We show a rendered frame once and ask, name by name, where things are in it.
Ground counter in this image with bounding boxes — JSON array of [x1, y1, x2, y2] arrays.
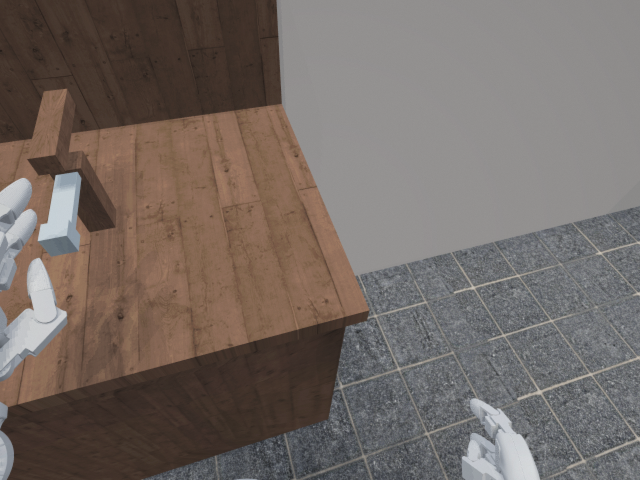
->
[[0, 0, 370, 480]]

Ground tap lever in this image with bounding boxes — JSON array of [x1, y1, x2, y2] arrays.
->
[[38, 172, 81, 257]]

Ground robot left hand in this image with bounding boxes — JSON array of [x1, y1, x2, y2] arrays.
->
[[0, 178, 67, 382]]

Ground robot right hand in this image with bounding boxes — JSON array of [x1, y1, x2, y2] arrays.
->
[[462, 398, 540, 480]]

